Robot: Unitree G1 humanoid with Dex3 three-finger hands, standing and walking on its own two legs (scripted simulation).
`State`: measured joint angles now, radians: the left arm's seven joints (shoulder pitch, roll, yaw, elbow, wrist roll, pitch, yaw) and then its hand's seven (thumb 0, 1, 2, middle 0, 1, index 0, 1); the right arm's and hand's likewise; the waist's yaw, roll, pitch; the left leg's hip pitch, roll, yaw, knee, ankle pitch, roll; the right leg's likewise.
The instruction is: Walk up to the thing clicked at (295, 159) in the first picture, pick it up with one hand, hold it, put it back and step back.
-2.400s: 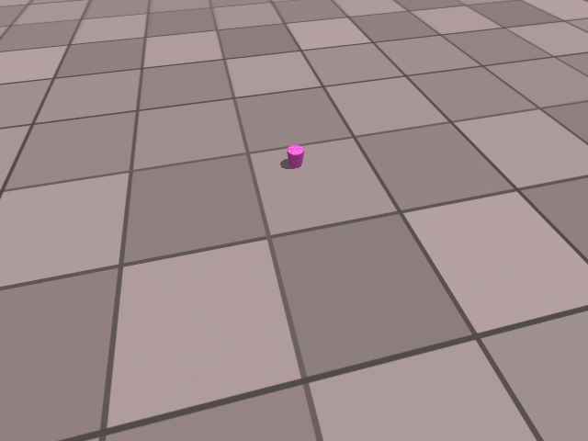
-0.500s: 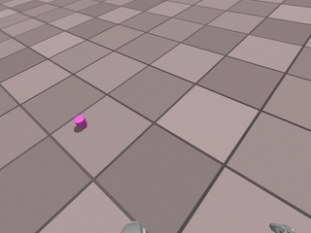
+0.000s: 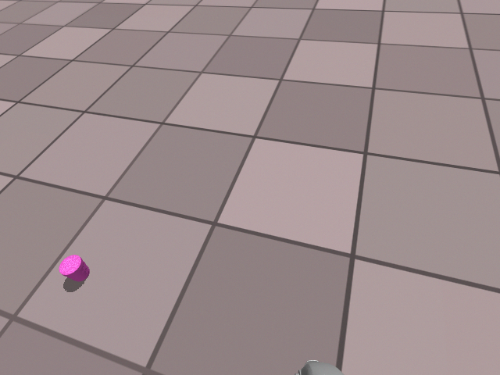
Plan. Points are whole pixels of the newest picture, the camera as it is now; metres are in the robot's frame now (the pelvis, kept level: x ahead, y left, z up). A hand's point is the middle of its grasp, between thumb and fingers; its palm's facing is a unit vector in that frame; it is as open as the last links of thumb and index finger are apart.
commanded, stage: walk up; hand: left
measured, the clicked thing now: (76, 269) +0.75 +0.76 -0.70
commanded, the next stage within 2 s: none
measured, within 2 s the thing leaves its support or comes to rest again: neither
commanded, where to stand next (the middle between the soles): +0.30 +0.81 m, yaw -38 degrees
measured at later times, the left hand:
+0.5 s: hand out of the picture +0.23 +0.55 -0.14, palm faces -0.18 -0.77 -0.62, open 7.4 cm
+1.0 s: hand out of the picture +0.34 +0.73 -0.12, palm faces -0.29 -0.70 -0.65, open 7.4 cm
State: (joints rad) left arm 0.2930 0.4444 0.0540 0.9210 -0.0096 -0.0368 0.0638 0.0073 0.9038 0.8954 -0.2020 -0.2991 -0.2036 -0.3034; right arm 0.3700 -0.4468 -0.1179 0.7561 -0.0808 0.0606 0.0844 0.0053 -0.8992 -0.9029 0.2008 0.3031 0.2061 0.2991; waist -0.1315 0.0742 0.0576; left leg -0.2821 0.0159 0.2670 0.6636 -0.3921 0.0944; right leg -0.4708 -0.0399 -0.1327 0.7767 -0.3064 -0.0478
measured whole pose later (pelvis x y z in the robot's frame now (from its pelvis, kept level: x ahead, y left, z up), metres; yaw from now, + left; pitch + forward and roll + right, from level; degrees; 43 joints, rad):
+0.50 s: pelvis +0.11 +0.23 -0.03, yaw -11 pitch +0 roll -2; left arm 0.29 0.51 0.07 0.92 0.00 -0.05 0.13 0.01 0.90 0.90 -0.20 -0.30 -0.20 -0.30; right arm 0.20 -0.44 -0.11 0.69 -0.07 0.05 0.08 0.00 -0.90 -0.90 0.20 0.30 0.20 0.30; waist -0.04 0.05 0.11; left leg -0.46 0.09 0.06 0.93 -0.46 0.00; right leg -0.64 -0.05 0.06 1.25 -0.49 -0.06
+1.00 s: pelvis +0.18 +0.43 -0.04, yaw -19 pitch +0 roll -1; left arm 0.35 0.49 0.07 0.75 0.05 -0.06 0.10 0.01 0.90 0.89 -0.21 -0.30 -0.21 -0.30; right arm 0.20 -0.51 -0.13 0.64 -0.07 0.11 0.11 0.00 -0.90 -0.90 0.20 0.30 0.21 0.30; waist 0.01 0.12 0.09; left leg -0.54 0.12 -0.06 1.09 -0.51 0.02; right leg -0.60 -0.13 0.10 0.90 -0.32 -0.01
